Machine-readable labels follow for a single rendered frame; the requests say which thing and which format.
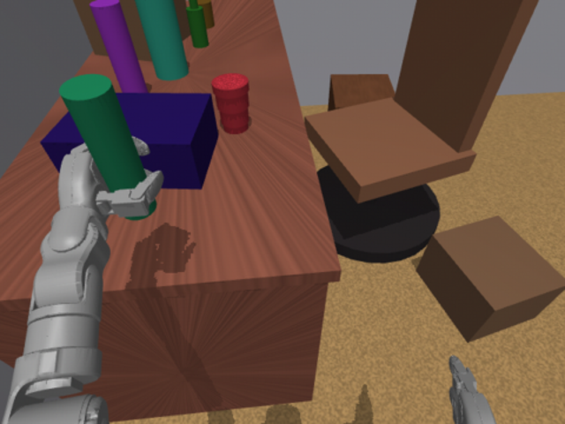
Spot left robot hand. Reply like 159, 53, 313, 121
58, 136, 163, 223

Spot desk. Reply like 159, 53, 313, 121
0, 0, 342, 422

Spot left robot arm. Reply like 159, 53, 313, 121
2, 207, 110, 424

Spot office chair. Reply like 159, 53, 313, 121
305, 0, 539, 263

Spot right robot hand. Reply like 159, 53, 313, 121
449, 355, 496, 424

